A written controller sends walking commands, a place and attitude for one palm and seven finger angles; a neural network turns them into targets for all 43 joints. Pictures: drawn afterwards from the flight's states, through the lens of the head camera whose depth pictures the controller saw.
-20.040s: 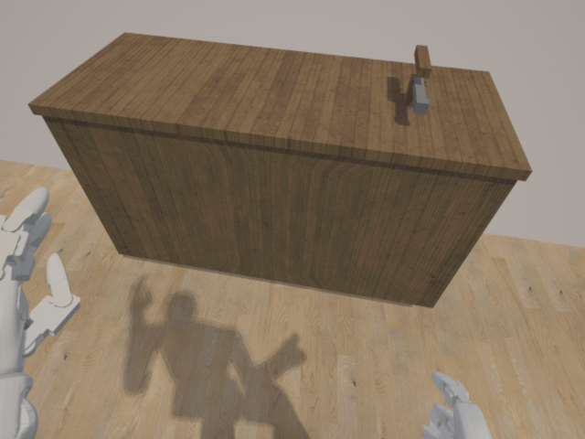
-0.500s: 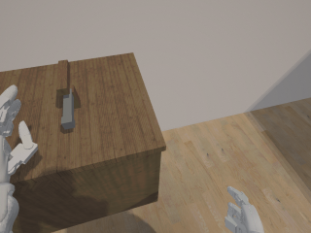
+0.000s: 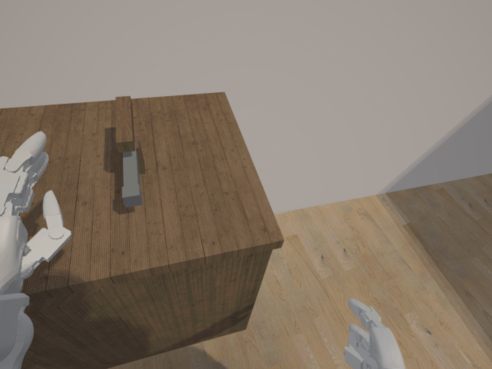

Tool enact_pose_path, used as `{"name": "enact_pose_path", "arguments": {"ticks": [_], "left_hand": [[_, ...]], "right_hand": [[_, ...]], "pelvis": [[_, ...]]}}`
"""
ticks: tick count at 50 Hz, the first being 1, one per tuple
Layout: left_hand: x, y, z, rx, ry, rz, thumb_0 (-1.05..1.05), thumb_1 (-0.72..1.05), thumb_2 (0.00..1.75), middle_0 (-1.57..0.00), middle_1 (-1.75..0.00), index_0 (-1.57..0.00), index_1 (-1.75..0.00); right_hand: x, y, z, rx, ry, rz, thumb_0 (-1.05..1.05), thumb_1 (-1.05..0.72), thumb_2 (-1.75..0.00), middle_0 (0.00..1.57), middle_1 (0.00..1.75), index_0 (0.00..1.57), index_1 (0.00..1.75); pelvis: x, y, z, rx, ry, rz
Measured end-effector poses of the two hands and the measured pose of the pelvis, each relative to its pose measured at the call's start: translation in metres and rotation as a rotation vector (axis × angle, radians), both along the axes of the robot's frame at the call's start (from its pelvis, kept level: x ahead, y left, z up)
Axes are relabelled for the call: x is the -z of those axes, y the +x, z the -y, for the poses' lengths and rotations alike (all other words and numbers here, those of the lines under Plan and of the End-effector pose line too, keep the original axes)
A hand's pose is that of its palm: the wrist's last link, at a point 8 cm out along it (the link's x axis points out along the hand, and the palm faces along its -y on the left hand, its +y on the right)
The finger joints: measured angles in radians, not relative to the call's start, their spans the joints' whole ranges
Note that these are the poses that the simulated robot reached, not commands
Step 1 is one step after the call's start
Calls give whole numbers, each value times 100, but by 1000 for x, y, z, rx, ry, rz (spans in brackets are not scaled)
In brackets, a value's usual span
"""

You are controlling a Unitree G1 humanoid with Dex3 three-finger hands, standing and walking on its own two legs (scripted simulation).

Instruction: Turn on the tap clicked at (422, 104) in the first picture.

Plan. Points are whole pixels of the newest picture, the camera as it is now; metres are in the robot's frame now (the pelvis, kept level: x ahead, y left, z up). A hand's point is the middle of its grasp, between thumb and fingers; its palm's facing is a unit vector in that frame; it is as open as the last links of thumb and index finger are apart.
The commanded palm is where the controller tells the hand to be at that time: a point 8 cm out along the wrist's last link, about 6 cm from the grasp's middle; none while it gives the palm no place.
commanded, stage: come to a stop and stand still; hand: left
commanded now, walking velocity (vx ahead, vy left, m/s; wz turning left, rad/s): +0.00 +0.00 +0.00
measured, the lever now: (132, 195) +0.37 +0.23 +0.05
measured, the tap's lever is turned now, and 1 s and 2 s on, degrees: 0 0 0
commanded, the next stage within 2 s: look again from close up in 0.08 s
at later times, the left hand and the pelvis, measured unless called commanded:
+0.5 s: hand (79, 242) +0.22 +0.22 +0.16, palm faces +0.41 -0.85 -0.34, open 7.4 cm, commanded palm +0.16 +0.26 +0.18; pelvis +0.00 -0.03 +0.00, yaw +1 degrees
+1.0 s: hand (140, 230) +0.24 +0.16 +0.16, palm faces +0.36 -0.86 -0.35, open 7.4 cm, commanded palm +0.17 +0.20 +0.18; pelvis +0.01 -0.08 +0.00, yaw +0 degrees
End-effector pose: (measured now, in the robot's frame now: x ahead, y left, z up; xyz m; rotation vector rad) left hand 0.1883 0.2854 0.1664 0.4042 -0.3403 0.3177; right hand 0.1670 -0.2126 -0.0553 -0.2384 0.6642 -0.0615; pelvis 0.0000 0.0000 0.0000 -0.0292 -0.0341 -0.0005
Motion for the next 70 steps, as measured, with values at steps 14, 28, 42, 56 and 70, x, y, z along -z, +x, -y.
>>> {"name": "enact_pose_path", "arguments": {"ticks": [14,28,42,56,70], "left_hand": [[-16,-12,4,-35,50,22,1,89,90,-21,-30,-21,-30],[-7,-14,31,-58,8,-24,1,89,90,-21,-30,-21,-30],[-4,1,56,-61,-11,-54,1,89,90,-21,-30,-21,-30],[-4,16,94,-20,12,-90,1,89,90,-21,-30,-21,-30],[-8,3,68,-75,38,-117,1,89,90,-21,-30,-21,-30]], "right_hand": [[10,2,12,-1,-9,-56,1,-91,-90,20,30,20,30],[7,3,36,2,-10,-36,1,-91,-90,20,30,20,30],[10,4,68,36,2,-52,1,-91,-90,20,30,20,30],[16,11,112,83,-8,-62,1,-91,-90,20,30,20,30],[15,22,89,65,-19,-71,1,-91,-90,20,30,20,30]], "pelvis": [[0,3,7,-11,0,6],[-2,1,32,-20,7,2],[-2,7,59,-5,19,-11],[2,21,89,-7,10,-40],[-2,19,68,-19,20,-32]]}}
